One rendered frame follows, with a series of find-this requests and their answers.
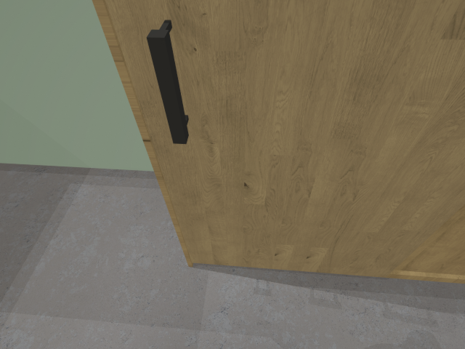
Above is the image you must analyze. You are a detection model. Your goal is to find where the handle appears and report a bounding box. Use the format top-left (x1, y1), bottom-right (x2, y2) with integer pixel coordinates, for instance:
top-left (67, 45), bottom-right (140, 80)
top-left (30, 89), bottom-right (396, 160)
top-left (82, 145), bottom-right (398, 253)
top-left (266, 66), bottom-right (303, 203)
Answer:
top-left (147, 20), bottom-right (189, 144)

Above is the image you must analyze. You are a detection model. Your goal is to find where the wardrobe door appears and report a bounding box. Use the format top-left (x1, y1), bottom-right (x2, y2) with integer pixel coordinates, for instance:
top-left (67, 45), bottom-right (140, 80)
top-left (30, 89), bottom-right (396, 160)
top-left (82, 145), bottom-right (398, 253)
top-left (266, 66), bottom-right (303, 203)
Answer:
top-left (395, 204), bottom-right (465, 275)
top-left (105, 0), bottom-right (465, 278)

